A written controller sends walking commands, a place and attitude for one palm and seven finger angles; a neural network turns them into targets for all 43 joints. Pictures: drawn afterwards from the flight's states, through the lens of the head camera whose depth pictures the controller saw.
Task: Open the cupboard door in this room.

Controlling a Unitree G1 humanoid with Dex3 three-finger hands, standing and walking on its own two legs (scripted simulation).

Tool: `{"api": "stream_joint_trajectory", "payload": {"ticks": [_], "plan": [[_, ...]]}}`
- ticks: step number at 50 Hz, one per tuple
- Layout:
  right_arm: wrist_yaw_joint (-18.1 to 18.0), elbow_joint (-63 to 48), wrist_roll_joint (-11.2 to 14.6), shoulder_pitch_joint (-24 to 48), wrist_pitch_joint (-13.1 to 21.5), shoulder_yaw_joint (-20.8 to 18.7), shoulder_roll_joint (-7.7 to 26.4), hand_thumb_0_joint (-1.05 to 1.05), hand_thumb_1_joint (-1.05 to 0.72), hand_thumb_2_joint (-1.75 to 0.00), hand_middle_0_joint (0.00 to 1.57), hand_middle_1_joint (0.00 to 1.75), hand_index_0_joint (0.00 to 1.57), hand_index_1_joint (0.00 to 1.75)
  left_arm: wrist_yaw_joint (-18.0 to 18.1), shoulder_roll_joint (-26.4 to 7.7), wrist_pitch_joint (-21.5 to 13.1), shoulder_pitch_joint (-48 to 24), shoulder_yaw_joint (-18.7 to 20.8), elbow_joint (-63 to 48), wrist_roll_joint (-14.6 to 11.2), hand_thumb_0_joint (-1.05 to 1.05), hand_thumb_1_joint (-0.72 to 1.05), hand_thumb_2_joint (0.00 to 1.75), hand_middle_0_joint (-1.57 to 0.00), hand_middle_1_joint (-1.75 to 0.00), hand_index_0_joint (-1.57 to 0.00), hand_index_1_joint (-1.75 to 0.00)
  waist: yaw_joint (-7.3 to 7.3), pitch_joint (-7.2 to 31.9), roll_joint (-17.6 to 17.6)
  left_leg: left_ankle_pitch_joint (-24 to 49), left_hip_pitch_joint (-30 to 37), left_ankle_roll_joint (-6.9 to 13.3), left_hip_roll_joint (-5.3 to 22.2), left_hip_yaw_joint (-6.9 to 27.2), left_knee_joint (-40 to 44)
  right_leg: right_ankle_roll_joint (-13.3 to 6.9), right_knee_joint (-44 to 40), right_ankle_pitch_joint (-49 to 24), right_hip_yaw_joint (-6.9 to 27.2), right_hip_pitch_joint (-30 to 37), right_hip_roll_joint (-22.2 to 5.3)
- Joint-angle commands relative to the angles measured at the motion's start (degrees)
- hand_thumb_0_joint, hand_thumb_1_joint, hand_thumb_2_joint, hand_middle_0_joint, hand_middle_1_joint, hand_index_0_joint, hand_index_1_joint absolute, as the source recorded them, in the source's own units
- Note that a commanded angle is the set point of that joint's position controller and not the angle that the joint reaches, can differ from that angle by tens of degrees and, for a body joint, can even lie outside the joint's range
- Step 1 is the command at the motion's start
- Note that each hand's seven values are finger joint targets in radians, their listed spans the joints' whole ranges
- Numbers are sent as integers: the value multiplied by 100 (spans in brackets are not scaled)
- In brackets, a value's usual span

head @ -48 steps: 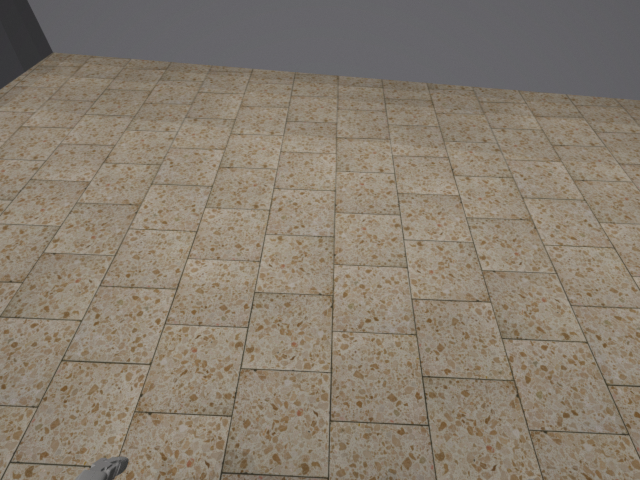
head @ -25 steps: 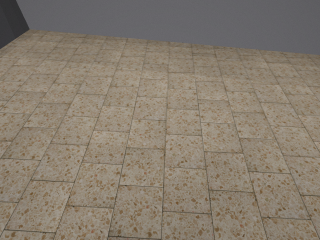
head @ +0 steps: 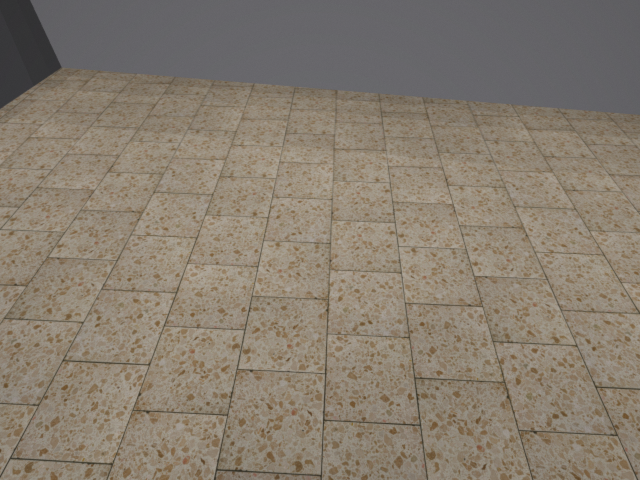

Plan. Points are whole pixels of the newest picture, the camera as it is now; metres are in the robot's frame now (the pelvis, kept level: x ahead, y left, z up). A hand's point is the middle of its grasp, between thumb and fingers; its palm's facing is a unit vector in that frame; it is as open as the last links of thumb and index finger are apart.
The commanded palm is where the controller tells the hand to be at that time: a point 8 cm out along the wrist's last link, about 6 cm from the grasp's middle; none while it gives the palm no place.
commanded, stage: turn or walk to find it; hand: left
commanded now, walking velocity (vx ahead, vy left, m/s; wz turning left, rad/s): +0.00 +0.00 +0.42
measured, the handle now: out of the picture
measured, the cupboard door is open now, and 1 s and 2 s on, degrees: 0 0 0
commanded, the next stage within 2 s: none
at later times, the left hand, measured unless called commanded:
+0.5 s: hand out of the picture +0.02 +0.22 -0.17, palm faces +0.16 -0.96 -0.25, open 7.4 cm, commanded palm none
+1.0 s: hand out of the picture -0.13 +0.20 -0.20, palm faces +0.44 -0.87 -0.24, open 7.4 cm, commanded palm none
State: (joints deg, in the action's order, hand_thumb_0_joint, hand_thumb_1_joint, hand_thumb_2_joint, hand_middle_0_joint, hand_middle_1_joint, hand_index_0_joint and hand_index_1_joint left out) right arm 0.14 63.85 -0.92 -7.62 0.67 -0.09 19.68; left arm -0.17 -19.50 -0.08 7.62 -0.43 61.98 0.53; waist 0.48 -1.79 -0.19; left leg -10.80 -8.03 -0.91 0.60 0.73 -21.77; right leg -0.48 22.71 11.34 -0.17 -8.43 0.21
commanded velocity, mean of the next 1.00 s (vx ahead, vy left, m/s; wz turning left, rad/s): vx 0.00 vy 0.00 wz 0.42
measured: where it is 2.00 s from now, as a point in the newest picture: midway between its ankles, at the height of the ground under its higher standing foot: outside the picture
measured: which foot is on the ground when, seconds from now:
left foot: down 0.00-0.60, up 0.62-0.96, down 0.98-1.00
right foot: down 0.00-0.30, up 0.32-0.58, down 0.60-0.98, up 1.00-1.00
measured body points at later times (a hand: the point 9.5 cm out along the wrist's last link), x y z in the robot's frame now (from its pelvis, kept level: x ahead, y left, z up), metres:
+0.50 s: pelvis -0.03 +0.00 -0.01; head +0.01 +0.01 +0.44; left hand +0.01 +0.27 -0.15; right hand +0.03 -0.22 -0.16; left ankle +0.01 +0.13 -0.74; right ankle -0.04 -0.12 -0.71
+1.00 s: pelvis -0.07 +0.00 -0.02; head -0.05 +0.04 +0.43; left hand -0.16 +0.25 -0.18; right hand +0.13 -0.20 -0.15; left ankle -0.12 +0.10 -0.75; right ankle -0.03 -0.13 -0.74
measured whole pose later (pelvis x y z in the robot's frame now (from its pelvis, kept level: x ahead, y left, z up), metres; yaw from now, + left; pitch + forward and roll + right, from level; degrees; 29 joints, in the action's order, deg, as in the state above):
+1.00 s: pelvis -0.07 +0.00 -0.02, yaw +25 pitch -1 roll +1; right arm 1.0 54.1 -0.9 -7.8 -2.2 -3.7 14.0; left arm 1.4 -14.2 1.9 16.0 2.5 53.9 1.3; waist -1.1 -4.9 3.5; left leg -16.7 -15.5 0.2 0.3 -3.5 -35.2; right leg 2.7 42.5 24.9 -8.5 -16.7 -8.6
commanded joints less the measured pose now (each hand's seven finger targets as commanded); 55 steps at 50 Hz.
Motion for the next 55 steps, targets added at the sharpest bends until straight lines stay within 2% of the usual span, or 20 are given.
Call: {"api": "stream_joint_trajectory", "payload": {"ticks": [1,12,14,15,16,17,20,24,27,28,30,32,35,43,46,47,49,50,52,55], "plan": [[-64,-425,19,251,82,-180,1012,0,-90,-90,20,30,20,30,87,-1075,-76,-196,262,-405,5,0,90,90,-20,-30,-20,-30,-72,198,37,427,-340,255,542,605,207,-96,-371,32,589,-74,-762],[-8,-815,4,-643,-223,-284,288,0,-90,-90,20,30,20,30,213,-699,154,55,331,-996,66,0,90,90,-20,-30,-20,-30,107,239,633,-120,-789,141,197,334,-1335,-436,20,367,561,-975,-1575],[14,-882,-28,-768,-194,-319,375,0,-90,-90,20,30,20,30,206,-471,194,-1,329,-1123,57,0,90,90,-20,-30,-20,-30,153,147,-253,223,-923,373,545,1230,-517,-50,972,881,-111,-1192,-892],[-6,-943,-69,-822,-163,-371,595,0,-90,-90,20,30,20,30,209,-279,205,-22,321,-1174,27,0,90,90,-20,-30,-20,-30,187,6,-1082,235,-1125,726,1109,2412,309,205,1944,1287,-464,-1293,-249],[-54,-988,-44,-863,-133,-422,687,0,-90,-90,20,30,20,30,228,-188,193,50,328,-1235,28,0,90,90,-20,-30,-20,-30,154,81,-1442,697,-968,1122,1434,3163,729,222,2866,1946,-210,-1536,-63],[-89,-1026,-19,-841,-121,-436,684,0,-90,-90,20,30,20,30,232,-243,179,116,336,-1232,38,0,90,90,-20,-30,-20,-30,83,161,-1213,968,-813,1327,1499,3206,632,184,3371,2049,86,-1694,-174],[-151,-1112,-41,-689,-134,-472,532,0,-90,-90,20,30,20,30,196,38,136,321,350,-1170,4,0,90,90,-20,-30,-20,-30,15,564,-873,1404,-287,1261,1117,2530,204,240,3257,1811,149,-1759,-159],[-158,-1112,-50,-904,-189,-542,446,0,-90,-90,20,30,20,30,201,227,122,376,343,-1242,-48,0,90,90,-20,-30,-20,-30,103,695,-899,1828,-185,1189,956,2569,24,273,2143,1727,55,-1268,17],[-107,-1213,-14,-712,-242,-589,387,0,-90,-90,20,30,20,30,216,171,97,916,385,-1142,-47,0,90,90,-20,-30,-20,-30,-112,728,-778,1063,-803,812,563,2348,-192,263,555,751,-70,-176,106],[-81,-1279,21,-639,-258,-582,225,0,-90,-90,20,30,20,30,241,27,69,1125,442,-1094,-20,0,90,90,-20,-30,-20,-30,-192,680,-443,298,-1528,549,331,2090,-457,187,-107,411,100,589,-205],[-47,-1549,-6,-448,-257,-563,-166,0,-90,-90,20,30,20,30,279,-737,46,949,567,-1271,96,0,90,90,-20,-30,-20,-30,-292,119,1532,-1891,-3020,-100,-582,393,-2956,-793,-1024,600,2324,326,-2647],[12,-1428,-18,-365,-348,-628,-71,0,-90,-90,20,30,20,30,311,-404,4,523,523,-1364,78,0,90,90,-20,-30,-20,-30,-38,-150,1026,-1619,-2562,-24,-174,509,-4166,-825,-855,83,1714,-697,-2269],[69,-1199,-5,-586,-377,-576,-178,0,-90,-90,20,30,20,30,260,-182,-48,350,431,-1386,95,0,90,90,-20,-30,-20,-30,126,-275,930,-1016,-2409,-168,-39,98,-4645,-728,-459,-941,526,-619,-1709],[85,-1405,52,215,-312,-419,-285,0,-90,-90,20,30,20,30,233,-556,5,1134,546,-1103,162,0,90,90,-20,-30,-20,-30,-326,-1,1232,-1546,-1631,-171,-20,-478,-2435,-798,99,-2324,150,94,-1934],[55,-1311,54,-144,-236,-407,-181,0,-90,-90,20,30,20,30,222,-595,32,1051,567,-1067,122,0,90,90,-20,-30,-20,-30,-116,347,1195,-786,-755,-79,-105,-630,-978,-451,737,-2659,-142,101,-1783],[60,-1239,46,-454,-182,-444,-1,0,-90,-90,20,30,20,30,213,-509,54,947,562,-1085,75,0,90,90,-20,-30,-20,-30,73,551,725,89,13,-4,68,-440,-130,-177,1370,-2221,-423,-267,-1642],[16,-1195,27,-910,-151,-637,953,0,-90,-90,20,30,20,30,172,90,121,873,415,-1447,66,0,90,90,-20,-30,-20,-30,222,773,-1642,3840,1083,1165,2284,1954,64,449,3444,2629,-656,-2331,-605],[-48,-1066,12,-1072,-136,-628,797,0,-90,-90,20,30,20,30,227,-20,216,449,423,-1423,78,0,90,90,-20,-30,-20,-30,410,760,-1266,3079,572,1284,2127,1825,126,397,3937,2526,-180,-2181,-623],[-112,-1208,-14,-398,-149,-535,520,0,-90,-90,20,30,20,30,149,-43,228,320,476,-1301,56,0,90,90,-20,-30,-20,-30,141,224,-985,1784,-81,1147,1661,1489,270,405,4238,1750,-11,-2320,-703],[-124,-1324,-3,-161,-101,-478,359,0,-90,-90,20,30,20,30,90,61,231,661,478,-1103,59,0,90,90,-20,-30,-20,-30,-20,226,-901,1733,-118,991,1204,1017,305,483,3990,1232,-146,-2095,-598]]}}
